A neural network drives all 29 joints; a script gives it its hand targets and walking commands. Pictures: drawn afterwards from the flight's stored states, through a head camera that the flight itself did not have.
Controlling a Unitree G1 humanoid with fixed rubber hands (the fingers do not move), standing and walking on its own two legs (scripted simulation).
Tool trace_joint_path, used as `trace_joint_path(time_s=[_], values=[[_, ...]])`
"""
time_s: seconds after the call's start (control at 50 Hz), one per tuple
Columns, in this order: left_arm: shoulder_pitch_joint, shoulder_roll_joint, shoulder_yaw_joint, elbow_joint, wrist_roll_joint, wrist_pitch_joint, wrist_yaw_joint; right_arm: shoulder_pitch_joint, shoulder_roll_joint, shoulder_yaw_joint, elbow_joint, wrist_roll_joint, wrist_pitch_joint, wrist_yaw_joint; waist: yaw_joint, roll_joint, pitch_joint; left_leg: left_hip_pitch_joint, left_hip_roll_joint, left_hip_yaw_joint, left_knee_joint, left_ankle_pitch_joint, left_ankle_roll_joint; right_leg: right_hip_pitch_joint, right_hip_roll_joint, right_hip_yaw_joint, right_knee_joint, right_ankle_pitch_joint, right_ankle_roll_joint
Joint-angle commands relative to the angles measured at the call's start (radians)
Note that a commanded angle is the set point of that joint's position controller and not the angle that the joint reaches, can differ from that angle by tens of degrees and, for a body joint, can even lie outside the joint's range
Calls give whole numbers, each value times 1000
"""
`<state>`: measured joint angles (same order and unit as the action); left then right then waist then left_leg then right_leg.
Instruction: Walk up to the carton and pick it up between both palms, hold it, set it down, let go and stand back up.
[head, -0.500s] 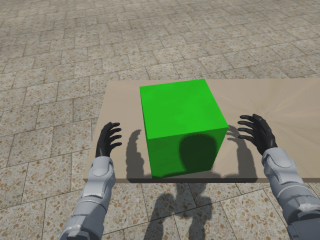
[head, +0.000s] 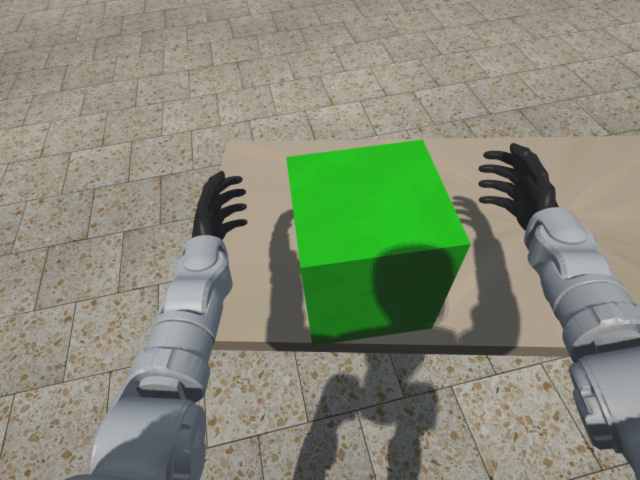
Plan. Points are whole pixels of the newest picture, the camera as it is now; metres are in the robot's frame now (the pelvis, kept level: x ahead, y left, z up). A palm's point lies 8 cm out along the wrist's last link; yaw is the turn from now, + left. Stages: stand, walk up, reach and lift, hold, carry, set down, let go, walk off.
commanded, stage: reach and lift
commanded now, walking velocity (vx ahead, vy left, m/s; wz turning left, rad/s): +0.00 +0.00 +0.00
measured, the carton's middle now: (364, 248) +0.46 +0.01 -0.05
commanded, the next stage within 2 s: none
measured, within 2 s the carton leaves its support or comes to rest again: neither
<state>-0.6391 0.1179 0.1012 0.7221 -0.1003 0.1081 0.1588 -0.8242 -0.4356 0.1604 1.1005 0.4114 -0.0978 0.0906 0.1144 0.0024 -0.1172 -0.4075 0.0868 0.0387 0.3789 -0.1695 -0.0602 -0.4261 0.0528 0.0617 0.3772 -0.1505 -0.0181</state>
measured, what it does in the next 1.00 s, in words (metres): stands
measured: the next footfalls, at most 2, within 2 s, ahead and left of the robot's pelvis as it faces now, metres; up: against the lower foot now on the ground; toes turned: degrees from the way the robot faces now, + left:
none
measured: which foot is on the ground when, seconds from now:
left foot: down 0.00-1.00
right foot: down 0.00-1.00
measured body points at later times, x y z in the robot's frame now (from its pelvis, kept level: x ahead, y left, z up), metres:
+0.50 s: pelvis +0.00 +0.00 -0.01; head +0.07 +0.00 +0.44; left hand +0.44 +0.23 +0.11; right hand +0.51 -0.17 +0.13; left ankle +0.00 +0.16 -0.74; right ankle +0.01 -0.11 -0.74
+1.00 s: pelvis -0.01 +0.00 -0.03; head +0.12 -0.01 +0.41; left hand +0.42 +0.22 +0.00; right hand +0.50 -0.16 +0.01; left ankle +0.00 +0.16 -0.74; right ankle +0.01 -0.11 -0.74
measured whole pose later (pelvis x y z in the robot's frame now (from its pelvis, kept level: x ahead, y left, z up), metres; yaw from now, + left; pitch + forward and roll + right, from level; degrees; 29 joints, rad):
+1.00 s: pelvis -0.01 +0.00 -0.03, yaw +1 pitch +28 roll -1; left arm -0.92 0.12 0.07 1.30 -0.19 -0.32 0.13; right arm -1.04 -0.36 0.13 1.44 0.36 -0.31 0.05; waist 0.13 0.01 -0.26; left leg -0.86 0.09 0.00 0.58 -0.21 -0.06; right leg -0.85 0.05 0.02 0.55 -0.19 -0.02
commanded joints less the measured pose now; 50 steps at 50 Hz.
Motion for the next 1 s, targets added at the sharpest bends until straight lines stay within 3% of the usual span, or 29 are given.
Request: trace_joint_path(time_s=[0.0, 0.32, 0.44, 0.58, 0.74, 0.86, 0.98], values=[[-466, 128, 10, -163, -5, -37, 4, -488, -193, -47, -127, 11, -34, -6, -1, -79, -598, 179, -78, 55, 34, 282, 20, 281, 18, -48, 21, 422, 54], [-728, 194, -15, -20, -63, -12, 20, -732, -227, -36, 9, 41, 18, -7, 9, -70, -743, 125, -70, 42, 88, 331, -5, 223, 20, -78, 53, 455, 53], [-739, 197, -21, 89, -69, -37, 5, -745, -212, -15, 92, 45, 17, -4, 12, -82, -724, 76, -67, 43, 89, 333, -4, 235, 14, -76, 67, 469, 57], [-659, 161, -15, 219, -39, -165, -27, -654, -155, 1, 163, 24, -61, -11, 13, -86, -666, 0, -64, 47, 83, 330, 1, 241, 3, -69, 76, 448, 53], [-736, 151, -27, 234, -75, -354, -10, -681, -144, -61, 100, -33, -180, -28, 4, -48, -869, -9, -61, 50, 158, 355, -29, 126, 11, -97, 118, 434, 49], [-725, 153, -25, 331, -90, -439, -14, -679, -134, -71, 135, -55, -237, -43, -5, -79, -970, -76, -61, 58, 217, 381, -32, 109, 12, -98, 182, 514, 60], [-692, 150, -23, 469, -96, -500, -29, -660, -110, -37, 212, -39, -284, -45, 1, -112, -937, -181, -65, 69, 248, 342, -21, 76, 12, -89, 232, 482, 68]])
